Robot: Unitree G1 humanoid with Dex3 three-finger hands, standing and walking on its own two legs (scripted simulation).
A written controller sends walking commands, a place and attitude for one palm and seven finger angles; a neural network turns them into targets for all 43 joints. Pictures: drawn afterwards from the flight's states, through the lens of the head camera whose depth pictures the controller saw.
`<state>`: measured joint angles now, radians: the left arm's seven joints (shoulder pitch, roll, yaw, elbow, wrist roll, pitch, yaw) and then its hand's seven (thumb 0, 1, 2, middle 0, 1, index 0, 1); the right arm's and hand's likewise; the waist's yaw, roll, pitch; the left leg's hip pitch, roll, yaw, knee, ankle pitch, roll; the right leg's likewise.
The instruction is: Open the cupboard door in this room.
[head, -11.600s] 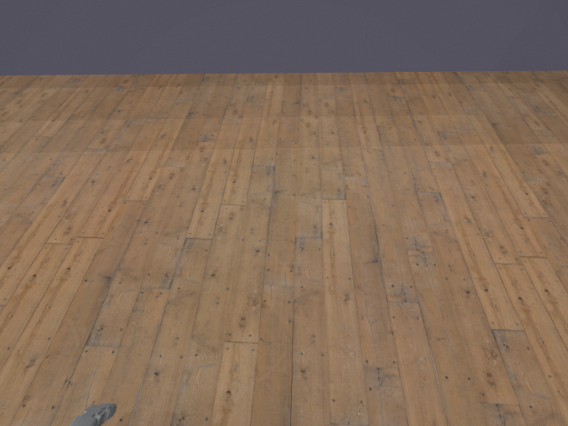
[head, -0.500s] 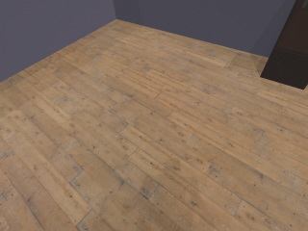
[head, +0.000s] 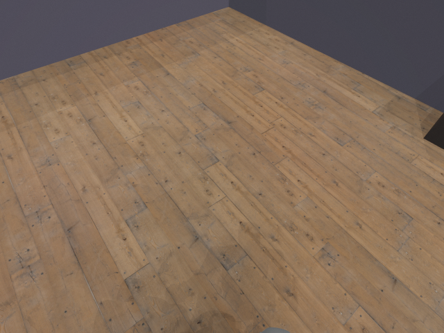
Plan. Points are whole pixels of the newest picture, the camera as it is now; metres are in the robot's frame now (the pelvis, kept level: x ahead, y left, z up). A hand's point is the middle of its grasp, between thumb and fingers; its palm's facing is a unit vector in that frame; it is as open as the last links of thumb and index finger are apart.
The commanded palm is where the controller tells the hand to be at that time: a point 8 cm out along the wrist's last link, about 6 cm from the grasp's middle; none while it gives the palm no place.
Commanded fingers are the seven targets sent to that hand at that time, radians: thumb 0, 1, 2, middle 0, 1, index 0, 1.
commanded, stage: turn or walk to find it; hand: left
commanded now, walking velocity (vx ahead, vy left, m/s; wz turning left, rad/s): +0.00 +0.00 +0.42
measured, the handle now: out of the picture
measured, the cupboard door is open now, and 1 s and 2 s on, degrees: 0 0 0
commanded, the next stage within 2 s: none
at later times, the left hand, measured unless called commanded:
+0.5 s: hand out of the picture -0.02 +0.13 -0.15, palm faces +0.25 -0.94 -0.26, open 7.4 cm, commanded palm none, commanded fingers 0.00 0.90 0.90 -0.20 -0.30 -0.20 -0.30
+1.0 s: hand out of the picture -0.13 +0.21 -0.18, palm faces +0.48 -0.85 -0.23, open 7.4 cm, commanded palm none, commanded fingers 0.00 0.90 0.90 -0.20 -0.30 -0.20 -0.30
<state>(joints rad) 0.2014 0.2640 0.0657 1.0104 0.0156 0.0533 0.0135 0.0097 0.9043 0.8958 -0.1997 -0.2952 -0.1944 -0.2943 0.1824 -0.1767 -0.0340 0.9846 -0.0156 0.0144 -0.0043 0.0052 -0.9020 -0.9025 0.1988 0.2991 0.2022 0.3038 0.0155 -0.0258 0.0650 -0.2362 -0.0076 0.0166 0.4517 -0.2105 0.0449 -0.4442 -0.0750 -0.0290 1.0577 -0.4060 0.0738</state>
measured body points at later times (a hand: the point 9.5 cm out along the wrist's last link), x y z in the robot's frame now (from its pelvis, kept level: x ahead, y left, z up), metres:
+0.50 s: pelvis -0.04 -0.07 +0.00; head -0.02 -0.09 +0.45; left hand -0.03 +0.18 -0.13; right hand +0.04 -0.32 -0.16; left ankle -0.10 +0.08 -0.65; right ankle -0.01 -0.15 -0.74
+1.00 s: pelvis -0.08 -0.01 +0.00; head -0.07 +0.03 +0.45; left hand -0.16 +0.25 -0.16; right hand +0.10 -0.19 -0.13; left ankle -0.13 +0.06 -0.74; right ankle -0.03 -0.17 -0.66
